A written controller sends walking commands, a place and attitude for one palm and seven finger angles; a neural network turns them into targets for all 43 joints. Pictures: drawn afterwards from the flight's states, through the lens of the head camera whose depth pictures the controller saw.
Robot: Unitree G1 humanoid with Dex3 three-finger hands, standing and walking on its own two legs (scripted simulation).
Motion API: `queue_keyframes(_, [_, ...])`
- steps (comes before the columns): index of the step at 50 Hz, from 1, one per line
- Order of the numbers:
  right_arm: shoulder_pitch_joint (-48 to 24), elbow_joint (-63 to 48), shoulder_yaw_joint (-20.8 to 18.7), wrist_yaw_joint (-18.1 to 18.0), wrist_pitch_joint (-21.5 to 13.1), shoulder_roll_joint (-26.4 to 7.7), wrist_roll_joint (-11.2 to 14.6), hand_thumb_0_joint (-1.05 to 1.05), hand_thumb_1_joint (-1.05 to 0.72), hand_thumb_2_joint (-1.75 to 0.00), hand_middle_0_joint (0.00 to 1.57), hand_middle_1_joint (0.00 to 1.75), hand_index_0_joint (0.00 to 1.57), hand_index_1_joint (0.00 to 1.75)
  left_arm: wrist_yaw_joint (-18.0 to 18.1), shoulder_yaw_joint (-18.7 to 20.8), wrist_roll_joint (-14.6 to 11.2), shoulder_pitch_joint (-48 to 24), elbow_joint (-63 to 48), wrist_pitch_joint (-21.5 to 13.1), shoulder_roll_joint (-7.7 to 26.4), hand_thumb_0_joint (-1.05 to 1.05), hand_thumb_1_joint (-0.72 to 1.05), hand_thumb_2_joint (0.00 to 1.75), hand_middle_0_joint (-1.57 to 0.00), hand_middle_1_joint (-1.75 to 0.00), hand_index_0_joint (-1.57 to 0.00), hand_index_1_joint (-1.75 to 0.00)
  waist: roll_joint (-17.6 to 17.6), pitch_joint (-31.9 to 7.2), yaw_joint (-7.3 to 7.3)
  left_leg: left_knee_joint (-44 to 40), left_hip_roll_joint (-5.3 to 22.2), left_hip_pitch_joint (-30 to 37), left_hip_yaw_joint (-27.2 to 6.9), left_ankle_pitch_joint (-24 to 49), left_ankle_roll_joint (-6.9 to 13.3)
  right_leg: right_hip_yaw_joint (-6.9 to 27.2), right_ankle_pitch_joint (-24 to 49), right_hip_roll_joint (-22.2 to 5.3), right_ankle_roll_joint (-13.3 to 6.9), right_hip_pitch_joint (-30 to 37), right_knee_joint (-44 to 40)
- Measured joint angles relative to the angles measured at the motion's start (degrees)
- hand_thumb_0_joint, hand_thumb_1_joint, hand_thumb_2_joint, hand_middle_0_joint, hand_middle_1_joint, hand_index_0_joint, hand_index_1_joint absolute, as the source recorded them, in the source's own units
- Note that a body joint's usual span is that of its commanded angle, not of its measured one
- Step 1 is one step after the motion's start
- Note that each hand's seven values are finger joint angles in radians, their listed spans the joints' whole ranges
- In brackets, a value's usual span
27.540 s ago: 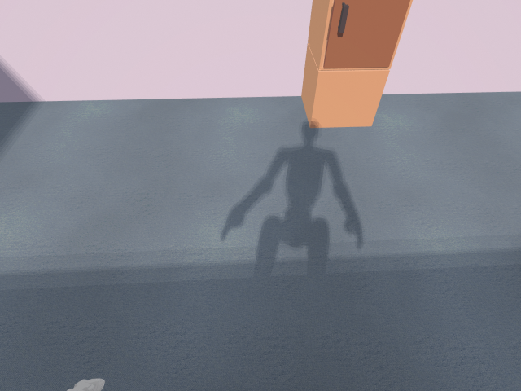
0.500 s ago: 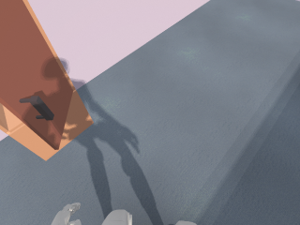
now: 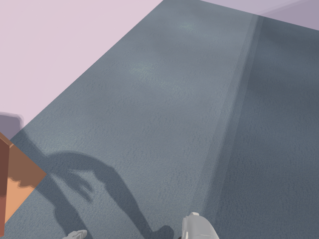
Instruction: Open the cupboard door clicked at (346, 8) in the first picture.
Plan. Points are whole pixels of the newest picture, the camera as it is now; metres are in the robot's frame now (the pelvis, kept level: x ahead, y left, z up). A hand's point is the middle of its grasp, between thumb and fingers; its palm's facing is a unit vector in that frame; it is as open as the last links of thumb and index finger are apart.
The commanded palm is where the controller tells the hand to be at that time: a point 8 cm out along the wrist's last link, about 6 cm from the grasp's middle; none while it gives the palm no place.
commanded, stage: walk to a spot facing it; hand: left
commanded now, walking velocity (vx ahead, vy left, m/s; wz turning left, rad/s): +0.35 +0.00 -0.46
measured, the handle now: out of the picture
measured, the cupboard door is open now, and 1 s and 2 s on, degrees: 46 46 46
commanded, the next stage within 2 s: turn to face it in 1.36 s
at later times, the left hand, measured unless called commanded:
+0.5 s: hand (125, 191) +0.27 +0.11 -0.17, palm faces -0.10 -0.97 -0.22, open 7.2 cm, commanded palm none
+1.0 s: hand (148, 116) +0.58 +0.06 -0.17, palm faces -0.26 -0.94 -0.21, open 7.3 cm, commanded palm none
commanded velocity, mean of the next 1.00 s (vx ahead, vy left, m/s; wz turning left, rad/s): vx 0.37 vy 0.00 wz -0.21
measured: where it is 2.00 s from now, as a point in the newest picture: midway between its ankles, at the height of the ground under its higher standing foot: (193, 147)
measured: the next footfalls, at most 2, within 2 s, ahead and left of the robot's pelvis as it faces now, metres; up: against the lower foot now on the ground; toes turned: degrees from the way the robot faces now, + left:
right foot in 0.18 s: +0.20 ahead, -0.13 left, +0.00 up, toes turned -12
left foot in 0.68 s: +0.48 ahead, +0.02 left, +0.00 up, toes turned -4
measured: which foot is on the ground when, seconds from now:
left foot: down 0.00-0.16, up 0.18-0.66, down 0.68-1.00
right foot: up 0.00-0.16, down 0.18-0.68, up 0.70-1.00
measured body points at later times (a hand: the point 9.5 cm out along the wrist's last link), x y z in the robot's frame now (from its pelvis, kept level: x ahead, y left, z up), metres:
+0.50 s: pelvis +0.22 -0.08 +0.00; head +0.24 -0.09 +0.45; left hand +0.28 +0.16 -0.15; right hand +0.28 -0.32 -0.15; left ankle +0.33 +0.07 -0.68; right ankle +0.17 -0.12 -0.74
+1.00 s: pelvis +0.46 -0.11 +0.00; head +0.49 -0.13 +0.45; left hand +0.59 +0.11 -0.15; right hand +0.36 -0.33 -0.16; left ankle +0.44 +0.02 -0.74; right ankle +0.52 -0.27 -0.70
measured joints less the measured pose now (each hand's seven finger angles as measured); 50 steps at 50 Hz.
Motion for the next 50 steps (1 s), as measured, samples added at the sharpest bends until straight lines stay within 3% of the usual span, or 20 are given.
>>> queue_keyframes(3, [2.33,1.64,-0.06,-0.06,0.29,0.27,-0.21,0.01,-0.90,-0.90,0.20,0.30,0.20,0.29,-0.13,-0.46,-0.13,-3.12,0.06,0.16,-0.45,0.01,0.91,0.90,-0.20,-0.29,-0.20,-0.30,0.22,1.26,-1.52,-0.57,0.45,3.04,2.19,-1.94,-1.25,-1.98,0.58,0.06,-0.85,1.37,-9.72])
queue_keyframes(6, [4.44,3.42,-0.17,0.10,0.76,0.25,-0.25,0.01,-0.90,-0.90,0.20,0.30,0.20,0.29,-0.15,-0.99,-0.28,-6.06,-0.47,-0.34,-0.96,0.01,0.91,0.90,-0.20,-0.29,-0.20,-0.30,1.00,2.34,-2.82,1.34,1.76,5.28,3.84,-5.23,-3.11,-3.86,-1.61,1.86,-2.90,4.73,-17.08])
queue_keyframes(8, [5.90,4.85,-0.20,0.39,1.39,0.34,0.08,0.01,-0.90,-0.90,0.20,0.30,0.20,0.29,-0.07,-1.29,-0.34,-6.96,-1.18,-1.75,-1.14,0.00,0.91,0.90,-0.20,-0.29,-0.20,-0.30,1.37,2.56,-2.91,7.79,3.62,4.98,4.10,-8.45,-3.94,-5.12,-2.20,3.65,-4.74,9.61,-22.05])
queue_keyframes(9, [6.68,5.49,-0.19,0.73,1.85,0.75,0.55,0.01,-0.90,-0.90,0.20,0.30,0.20,0.29,0.08,-1.41,-0.33,-6.86,-1.66,-2.86,-0.86,0.00,0.91,0.90,-0.20,-0.29,-0.20,-0.30,0.40,2.11,-2.60,15.47,4.34,2.54,3.40,-9.37,-3.53,-4.89,-0.52,3.52,-6.21,11.98,-24.17])
queue_keyframes(12, [2.35,6.39,-1.00,0.95,3.79,0.46,1.43,0.01,-0.90,-0.90,0.20,0.30,0.21,0.29,1.57,-1.28,-1.30,-5.81,-1.67,-4.79,-1.26,0.00,0.91,0.90,-0.20,-0.29,-0.20,-0.30,0.53,3.60,-2.20,45.52,3.56,-10.67,-7.41,-9.61,-1.97,-4.42,-3.96,4.74,-6.76,13.38,-19.82])
queue_keyframes(14, [-1.78,5.32,-1.78,0.86,4.01,0.03,1.10,0.01,-0.90,-0.90,0.20,0.30,0.20,0.29,2.43,-1.50,-1.41,-3.69,-0.53,-4.63,-1.59,0.00,0.91,0.90,-0.20,-0.29,-0.20,-0.30,0.70,3.46,-2.43,52.82,2.98,-18.34,-10.86,-4.84,-1.49,-3.91,-4.81,5.85,-6.35,16.55,-22.63])
queue_keyframes(18, [-8.87,1.20,-2.62,1.07,3.29,-0.45,0.41,0.01,-0.91,-0.90,0.20,0.30,0.20,0.29,3.82,-0.52,-1.34,1.27,2.14,-4.69,-1.97,-0.02,0.94,0.90,-0.20,-0.30,-0.21,-0.30,1.14,1.17,-2.07,46.33,3.36,-28.20,-12.87,1.52,-1.73,-2.43,-2.90,7.80,-6.45,22.59,-31.18])
queue_keyframes(23, [-14.99,-1.85,-3.02,1.88,2.75,-0.89,0.21,0.01,-0.91,-0.90,0.20,0.30,0.20,0.29,3.40,-0.79,-1.07,6.45,4.82,-5.59,-1.47,-0.02,0.94,0.90,-0.20,-0.30,-0.20,-0.30,1.99,-1.37,0.02,35.26,2.71,-32.67,-13.23,7.31,-2.07,-0.95,-3.07,9.23,-6.58,29.12,-38.14])
queue_keyframes(28, [-19.67,-2.42,-2.94,2.60,2.65,-1.40,0.47,0.01,-0.91,-0.90,0.20,0.30,0.20,0.29,3.47,-1.76,-1.08,11.14,7.09,-6.33,-2.44,-0.01,0.93,0.90,-0.20,-0.29,-0.20,-0.30,1.95,-1.68,2.63,25.83,0.89,-31.33,-12.11,8.97,-1.59,0.26,-6.00,9.44,-5.81,35.03,-40.87])
queue_keyframes(33, [-22.87,-2.47,-2.42,2.75,1.82,-1.15,0.45,0.01,-0.91,-0.90,0.20,0.30,0.20,0.29,3.67,-2.28,-1.03,15.49,9.58,-6.05,-3.49,0.00,0.91,0.90,-0.20,-0.29,-0.20,-0.30,0.10,-0.76,4.40,14.91,-2.64,-24.62,-9.26,7.64,0.40,1.56,-12.26,7.76,-4.25,39.32,-38.10])
queue_keyframes(34, [-23.06,-2.69,-2.19,2.64,1.21,-1.25,0.28,0.01,-0.90,-0.90,0.20,0.30,0.20,0.29,3.65,-2.31,-1.13,16.56,10.07,-5.89,-3.91,0.00,0.91,0.90,-0.20,-0.29,-0.20,-0.30,0.13,-0.78,4.51,12.05,-3.13,-22.13,-8.75,8.86,1.39,1.97,-14.37,7.52,-3.92,38.46,-34.00])
queue_keyframes(36, [-23.13,-3.05,-2.02,2.14,-0.14,-1.08,-0.20,0.01,-0.90,-0.90,0.20,0.30,0.20,0.29,3.39,-2.36,-1.43,16.89,11.04,-5.08,-4.49,0.00,0.91,0.90,-0.20,-0.29,-0.20,-0.30,-0.10,-0.04,4.10,14.47,-3.10,-21.29,-7.67,9.43,3.06,2.35,-16.52,6.73,-3.39,31.58,-15.92])
queue_keyframes(38, [-21.32,-3.04,-1.67,1.74,-0.69,-0.72,-0.13,0.00,-0.90,-0.90,0.20,0.30,0.20,0.29,3.21,-2.22,-1.23,15.73,11.42,-4.30,-4.48,0.00,0.91,0.90,-0.20,-0.30,-0.20,-0.30,-0.74,0.24,3.91,15.57,-3.27,-19.27,-6.38,5.42,3.37,3.06,-15.42,5.71,-3.22,23.23,1.93])
queue_keyframes(40, [-18.39,-2.13,-1.60,1.25,-0.72,-0.40,-0.10,0.00,-0.90,-0.90,0.20,0.30,0.20,0.29,2.80,-1.78,-0.81,13.71,10.79,-3.62,-4.26,0.00,0.91,0.90,-0.20,-0.29,-0.20,-0.30,-0.83,0.04,3.58,13.12,-3.52,-16.14,-5.76,4.18,2.79,2.74,-11.71,3.82,-2.61,16.23,10.32])
queue_keyframes(42, [-15.20,-0.54,-2.20,0.42,-0.73,-0.31,0.26,0.00,-0.92,-0.90,0.20,0.30,0.21,0.29,2.46,-1.32,-0.44,11.40,9.18,-3.11,-4.07,0.01,0.91,0.90,-0.20,-0.29,-0.20,-0.30,-0.65,-0.31,3.46,9.40,-3.71,-12.81,-5.19,4.57,2.37,2.74,-8.38,1.71,-1.92,10.79,10.67])
queue_keyframes(45, [-11.00,1.90,-2.92,0.17,-0.32,-1.98,0.28,-0.01,-0.94,-0.90,0.20,0.30,0.21,0.29,2.12,-0.91,-0.24,8.09,6.55,-2.82,-3.98,0.00,0.91,0.90,-0.20,-0.29,-0.20,-0.30,0.04,-0.94,3.00,4.21,-3.61,-8.10,-4.11,4.74,2.08,2.17,-4.15,-1.11,-1.05,6.07,2.26])
queue_keyframes(50, [-4.83,5.00,-2.69,0.89,0.66,-3.28,0.04,0.00,-0.93,-0.90,0.20,0.30,0.20,0.29,1.78,-0.28,-0.24,2.87,4.47,-2.46,-1.20,0.01,0.93,0.90,-0.20,-0.29,-0.20,-0.30,0.83,-0.86,0.95,0.66,-2.61,-2.15,-2.51,2.38,-0.02,-0.05,0.64,-2.53,-0.61,5.99,-15.06])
